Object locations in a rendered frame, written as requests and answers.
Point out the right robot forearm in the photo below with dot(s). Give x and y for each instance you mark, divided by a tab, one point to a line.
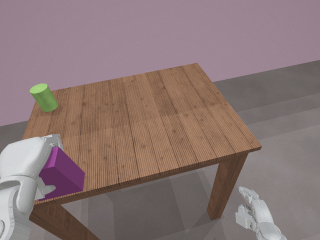
268	231

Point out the table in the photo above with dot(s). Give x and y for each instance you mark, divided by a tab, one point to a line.
135	129

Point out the robot right hand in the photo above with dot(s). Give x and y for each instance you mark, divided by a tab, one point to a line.
249	217

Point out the left robot forearm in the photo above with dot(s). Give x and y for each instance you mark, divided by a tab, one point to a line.
17	195

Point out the robot left hand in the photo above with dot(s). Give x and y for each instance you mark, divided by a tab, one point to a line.
27	158

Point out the sponge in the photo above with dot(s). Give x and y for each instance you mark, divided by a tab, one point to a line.
63	173

